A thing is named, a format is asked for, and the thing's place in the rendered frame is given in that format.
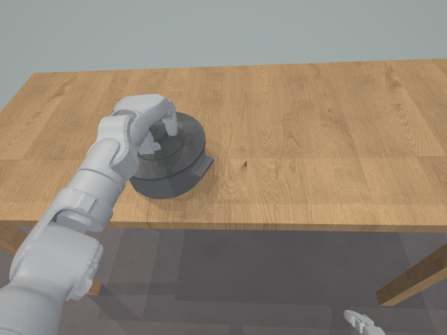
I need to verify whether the robot left forearm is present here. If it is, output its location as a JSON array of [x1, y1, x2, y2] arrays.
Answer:
[[9, 107, 149, 281]]

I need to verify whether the right robot hand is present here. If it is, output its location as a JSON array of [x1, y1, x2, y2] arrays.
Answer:
[[344, 310, 385, 335]]

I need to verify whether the table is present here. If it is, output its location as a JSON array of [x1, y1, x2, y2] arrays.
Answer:
[[0, 59, 447, 306]]

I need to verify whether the knob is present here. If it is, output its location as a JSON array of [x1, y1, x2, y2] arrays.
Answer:
[[149, 125, 168, 144]]

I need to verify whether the left robot upper arm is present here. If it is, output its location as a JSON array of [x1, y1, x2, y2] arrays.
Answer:
[[0, 221, 103, 335]]

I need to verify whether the left robot hand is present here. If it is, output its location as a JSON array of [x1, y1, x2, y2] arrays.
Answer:
[[114, 94, 177, 155]]

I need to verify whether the lid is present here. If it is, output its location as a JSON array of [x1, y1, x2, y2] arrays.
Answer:
[[132, 112, 206, 181]]

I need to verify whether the pot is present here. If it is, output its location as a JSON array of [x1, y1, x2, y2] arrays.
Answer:
[[129, 149, 214, 199]]

